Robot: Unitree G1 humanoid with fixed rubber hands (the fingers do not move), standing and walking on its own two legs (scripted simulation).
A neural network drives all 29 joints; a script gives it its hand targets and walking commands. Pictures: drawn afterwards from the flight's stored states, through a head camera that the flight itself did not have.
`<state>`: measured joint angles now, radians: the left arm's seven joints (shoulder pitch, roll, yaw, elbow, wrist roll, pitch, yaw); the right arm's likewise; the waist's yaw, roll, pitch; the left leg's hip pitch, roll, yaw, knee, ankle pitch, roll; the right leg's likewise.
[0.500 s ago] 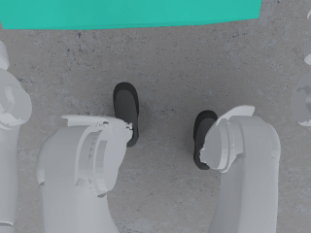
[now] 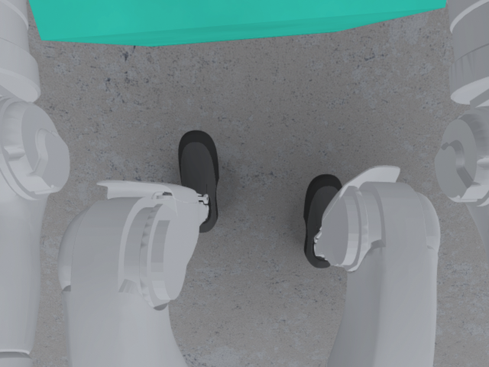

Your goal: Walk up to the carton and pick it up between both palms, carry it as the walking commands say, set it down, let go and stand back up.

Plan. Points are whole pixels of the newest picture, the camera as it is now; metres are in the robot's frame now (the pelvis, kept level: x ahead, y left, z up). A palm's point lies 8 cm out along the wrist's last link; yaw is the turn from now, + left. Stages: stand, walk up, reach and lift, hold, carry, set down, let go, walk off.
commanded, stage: reach and lift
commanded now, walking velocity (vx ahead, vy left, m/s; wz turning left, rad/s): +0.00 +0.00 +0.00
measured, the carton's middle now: out of the picture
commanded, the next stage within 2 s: none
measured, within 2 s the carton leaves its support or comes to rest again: leaves its support in 0.82 s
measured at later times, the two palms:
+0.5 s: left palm out of the picture +0.58 +0.25 -0.17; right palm out of the picture +0.60 -0.14 -0.17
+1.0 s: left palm out of the picture +0.58 +0.25 -0.12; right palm out of the picture +0.60 -0.14 -0.13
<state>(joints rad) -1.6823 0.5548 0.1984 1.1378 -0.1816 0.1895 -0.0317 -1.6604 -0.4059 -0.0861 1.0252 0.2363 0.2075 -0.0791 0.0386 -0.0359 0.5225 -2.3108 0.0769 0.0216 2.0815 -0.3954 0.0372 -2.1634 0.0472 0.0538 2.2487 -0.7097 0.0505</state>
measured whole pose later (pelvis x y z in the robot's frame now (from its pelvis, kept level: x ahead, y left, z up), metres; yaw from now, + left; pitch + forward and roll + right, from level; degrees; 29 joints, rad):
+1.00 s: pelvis -0.01 +0.00 +0.01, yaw +0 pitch +32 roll +0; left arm -1.66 0.58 0.12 1.00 -0.22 0.36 0.01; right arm -1.64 -0.41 -0.09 0.90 0.24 0.37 -0.11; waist 0.04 -0.04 0.53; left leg -2.24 0.07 0.02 2.07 -0.39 0.04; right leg -2.10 0.05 0.05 2.24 -0.70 0.05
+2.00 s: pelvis -0.02 -0.01 +0.11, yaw -1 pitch +31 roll +1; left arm -1.42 0.43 0.42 0.75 0.06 0.48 -0.10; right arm -1.50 -0.30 -0.26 0.80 0.03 0.49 0.00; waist 0.05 -0.07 0.45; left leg -1.91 0.02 -0.02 1.72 -0.35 -0.01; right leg -1.82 0.07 0.06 1.87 -0.59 0.04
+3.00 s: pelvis -0.02 +0.00 +0.22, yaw -2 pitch +23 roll -1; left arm -1.21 0.31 0.38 0.50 0.08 0.51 -0.05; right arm -1.21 -0.23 -0.35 0.53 0.04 0.51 0.04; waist 0.05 -0.08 0.52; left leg -1.48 0.01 -0.04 1.37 -0.29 -0.03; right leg -1.39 0.07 0.07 1.49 -0.49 0.04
